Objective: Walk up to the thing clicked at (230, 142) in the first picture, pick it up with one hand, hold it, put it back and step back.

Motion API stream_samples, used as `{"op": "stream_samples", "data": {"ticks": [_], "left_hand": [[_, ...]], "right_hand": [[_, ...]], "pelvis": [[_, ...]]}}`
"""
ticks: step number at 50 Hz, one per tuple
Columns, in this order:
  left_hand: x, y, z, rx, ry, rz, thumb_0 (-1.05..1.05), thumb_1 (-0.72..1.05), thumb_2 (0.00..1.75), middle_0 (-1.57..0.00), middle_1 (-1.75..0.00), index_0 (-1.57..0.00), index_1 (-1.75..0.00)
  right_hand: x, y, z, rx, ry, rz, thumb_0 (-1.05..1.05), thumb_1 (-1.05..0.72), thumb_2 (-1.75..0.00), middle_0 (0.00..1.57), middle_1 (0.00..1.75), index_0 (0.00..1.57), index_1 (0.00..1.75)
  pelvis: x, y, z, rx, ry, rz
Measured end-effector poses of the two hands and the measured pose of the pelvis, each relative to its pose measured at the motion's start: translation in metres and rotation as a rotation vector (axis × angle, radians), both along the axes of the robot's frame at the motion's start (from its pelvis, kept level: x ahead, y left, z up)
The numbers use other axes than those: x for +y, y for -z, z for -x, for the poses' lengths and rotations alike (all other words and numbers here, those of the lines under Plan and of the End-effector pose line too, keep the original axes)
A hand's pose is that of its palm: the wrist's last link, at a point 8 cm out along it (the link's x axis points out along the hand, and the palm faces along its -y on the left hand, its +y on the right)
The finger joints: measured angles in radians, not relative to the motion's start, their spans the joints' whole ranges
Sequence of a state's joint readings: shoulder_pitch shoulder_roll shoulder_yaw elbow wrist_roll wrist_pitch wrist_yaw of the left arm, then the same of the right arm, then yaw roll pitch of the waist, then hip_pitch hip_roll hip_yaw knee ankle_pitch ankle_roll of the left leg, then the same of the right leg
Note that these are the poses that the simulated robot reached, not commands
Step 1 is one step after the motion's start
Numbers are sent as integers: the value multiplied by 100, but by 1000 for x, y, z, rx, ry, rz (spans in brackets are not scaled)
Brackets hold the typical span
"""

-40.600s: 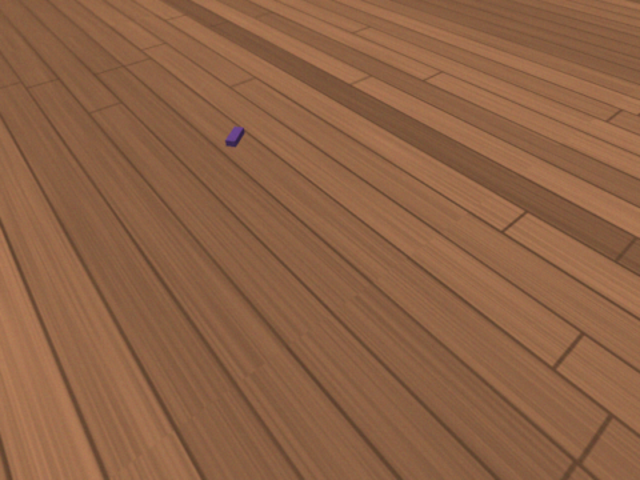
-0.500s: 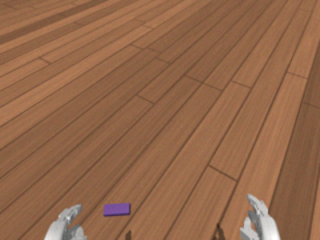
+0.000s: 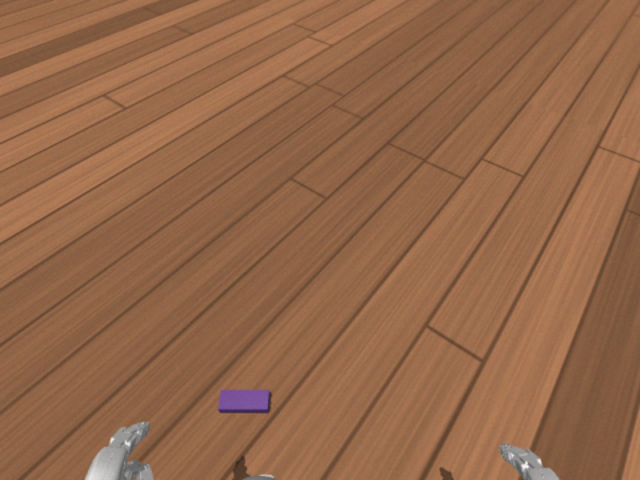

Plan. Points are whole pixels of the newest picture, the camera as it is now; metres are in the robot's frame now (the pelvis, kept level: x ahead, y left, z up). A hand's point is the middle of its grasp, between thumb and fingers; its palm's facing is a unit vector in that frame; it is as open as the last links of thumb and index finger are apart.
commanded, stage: stand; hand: left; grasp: from above
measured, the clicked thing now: (244, 401) +0.43 +0.23 -0.72
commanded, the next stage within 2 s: none
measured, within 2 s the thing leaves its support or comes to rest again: neither
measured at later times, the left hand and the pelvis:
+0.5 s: hand out of the picture +0.02 +0.24 -0.12, palm faces +0.05 -0.94 -0.34, open 7.4 cm; pelvis -0.01 +0.00 +0.04, yaw +0 degrees
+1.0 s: hand out of the picture +0.04 +0.22 -0.12, palm faces +0.02 -0.94 -0.33, open 7.4 cm; pelvis -0.01 -0.02 +0.04, yaw +0 degrees
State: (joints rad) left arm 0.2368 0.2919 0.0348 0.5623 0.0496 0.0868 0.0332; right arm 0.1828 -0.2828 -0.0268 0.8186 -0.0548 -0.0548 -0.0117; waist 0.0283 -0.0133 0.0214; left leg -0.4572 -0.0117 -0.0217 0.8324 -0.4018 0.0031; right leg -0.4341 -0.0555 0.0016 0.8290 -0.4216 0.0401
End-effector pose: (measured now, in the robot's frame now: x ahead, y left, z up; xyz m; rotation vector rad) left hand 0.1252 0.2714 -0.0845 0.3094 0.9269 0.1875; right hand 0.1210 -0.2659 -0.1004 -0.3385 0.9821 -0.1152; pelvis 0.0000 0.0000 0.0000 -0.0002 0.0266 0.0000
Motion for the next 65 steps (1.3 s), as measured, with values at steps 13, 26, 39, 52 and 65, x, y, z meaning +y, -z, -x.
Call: {"op": "stream_samples", "data": {"ticks": [13,26,39,52,65], "left_hand": [[16,13,78,235,-114,24,1,90,90,-20,-30,-20,-30],[11,1,116,330,-144,14,0,90,90,-20,-30,-21,-30],[3,-4,117,344,-141,0,0,90,90,-20,-30,-21,-30],[-2,-1,89,338,-115,25,0,90,90,-20,-30,-21,-30],[-6,-1,64,326,-105,46,0,90,90,-20,-30,-20,-30]], "right_hand": [[0,-6,43,143,91,-5,1,-91,-90,20,30,20,30],[-2,-8,63,189,115,-48,1,-91,-90,21,30,20,30],[-28,-7,87,255,140,-33,1,-91,-90,20,30,20,30],[-31,-11,95,308,153,-17,1,-91,-90,20,30,20,30],[-13,-9,67,278,138,-43,1,-91,-90,20,30,20,30]], "pelvis": [[8,-23,2,-78,-3,10],[0,-38,13,-115,-6,-2],[-14,-41,17,-117,-8,2],[-15,-42,7,-98,-1,4],[-9,-44,-8,-88,6,0]]}}
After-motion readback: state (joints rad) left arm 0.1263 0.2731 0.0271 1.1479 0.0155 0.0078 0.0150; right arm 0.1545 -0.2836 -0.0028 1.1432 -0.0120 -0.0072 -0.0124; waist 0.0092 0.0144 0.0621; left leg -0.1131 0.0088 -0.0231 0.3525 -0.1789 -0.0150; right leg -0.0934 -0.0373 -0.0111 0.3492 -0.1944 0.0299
